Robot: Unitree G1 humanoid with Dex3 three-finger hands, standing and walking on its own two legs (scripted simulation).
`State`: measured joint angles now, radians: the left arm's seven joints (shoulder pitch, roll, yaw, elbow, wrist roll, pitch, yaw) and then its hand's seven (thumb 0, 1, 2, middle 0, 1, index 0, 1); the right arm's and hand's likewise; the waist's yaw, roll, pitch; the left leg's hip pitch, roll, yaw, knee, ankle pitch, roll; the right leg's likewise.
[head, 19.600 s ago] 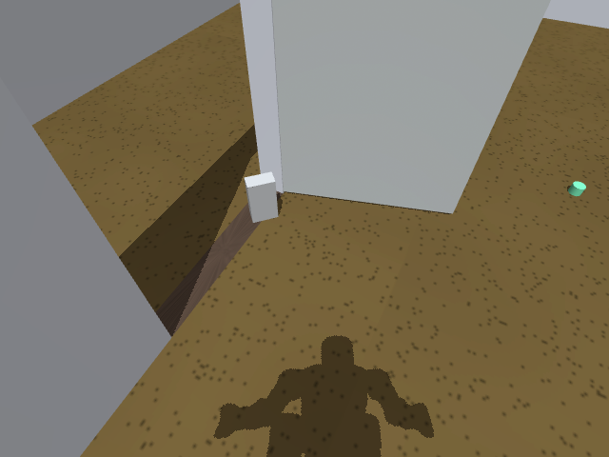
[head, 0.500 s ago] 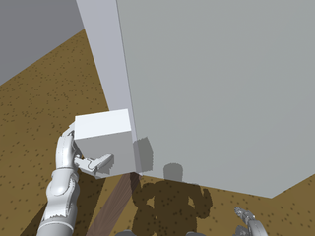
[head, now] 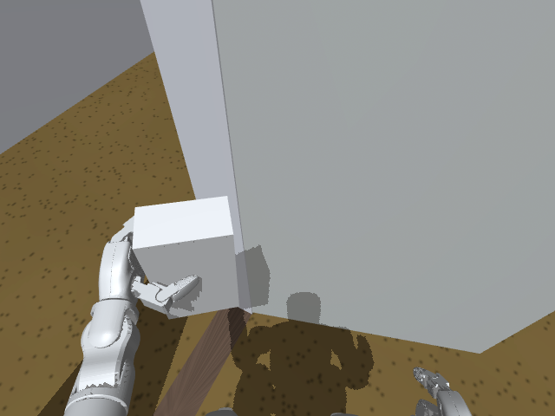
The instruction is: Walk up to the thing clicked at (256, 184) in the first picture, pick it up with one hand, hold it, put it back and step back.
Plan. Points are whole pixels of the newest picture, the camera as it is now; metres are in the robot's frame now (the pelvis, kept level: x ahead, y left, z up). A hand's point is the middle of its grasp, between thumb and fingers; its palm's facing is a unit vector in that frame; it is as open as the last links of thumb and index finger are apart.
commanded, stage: hold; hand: left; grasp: from the side
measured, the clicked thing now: (194, 264) +0.33 +0.13 +0.02
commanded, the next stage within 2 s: crouch in 0.66 s
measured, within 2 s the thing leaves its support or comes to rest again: neither
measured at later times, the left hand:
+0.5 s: hand (166, 265) +0.31 +0.17 +0.05, palm faces +0.09 -1.00 -0.04, open 10.4 cm
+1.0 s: hand (173, 273) +0.31 +0.16 +0.02, palm faces +0.15 -0.99 +0.00, open 10.4 cm
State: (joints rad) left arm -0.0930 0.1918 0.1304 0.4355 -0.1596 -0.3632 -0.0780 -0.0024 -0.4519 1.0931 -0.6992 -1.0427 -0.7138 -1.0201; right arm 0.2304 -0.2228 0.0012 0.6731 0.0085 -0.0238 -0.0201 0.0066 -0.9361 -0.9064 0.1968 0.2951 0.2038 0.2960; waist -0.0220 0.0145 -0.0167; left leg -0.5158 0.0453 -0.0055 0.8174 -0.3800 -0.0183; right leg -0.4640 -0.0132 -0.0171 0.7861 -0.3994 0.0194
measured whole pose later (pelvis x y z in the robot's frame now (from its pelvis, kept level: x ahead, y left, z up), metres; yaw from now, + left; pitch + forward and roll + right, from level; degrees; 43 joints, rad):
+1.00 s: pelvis -0.01 -0.01 -0.01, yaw +0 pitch +7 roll -1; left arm -0.12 0.16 0.16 0.52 -0.16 -0.43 -0.03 0.00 -0.46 1.09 -0.71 -1.02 -0.73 -1.00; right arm 0.21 -0.22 0.00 0.67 0.00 -0.04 0.00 0.01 -0.91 -0.90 0.20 0.29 0.20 0.30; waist -0.03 0.01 -0.02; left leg -0.61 0.04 -0.02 0.87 -0.38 -0.03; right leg -0.56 -0.01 -0.02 0.86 -0.42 0.01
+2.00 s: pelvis -0.09 +0.00 -0.36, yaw -5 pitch +30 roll -4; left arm -0.67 0.42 0.52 1.13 -0.07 -0.79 -0.05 0.00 -0.46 1.11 -0.69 -1.05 -0.71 -1.03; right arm 0.09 -0.26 0.05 0.75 -0.13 0.01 0.09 0.00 -0.94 -0.91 0.20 0.29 0.20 0.30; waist -0.14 -0.02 -0.09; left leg -2.14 0.04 -0.13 2.25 -0.64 -0.04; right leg -2.07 0.02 -0.05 2.22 -0.69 0.01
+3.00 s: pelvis -0.09 +0.01 -0.44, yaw -11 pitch +23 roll -10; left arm -0.62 0.56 0.57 1.16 -0.10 -0.83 -0.07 0.00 -0.46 1.11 -0.71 -1.03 -0.72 -1.01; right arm -0.01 -0.31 0.22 0.69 -0.21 0.05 0.13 0.00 -0.94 -0.91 0.20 0.30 0.21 0.30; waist -0.19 -0.10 0.10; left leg -2.28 0.02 -0.25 2.54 -0.68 -0.05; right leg -2.16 0.06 -0.13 2.43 -0.69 0.05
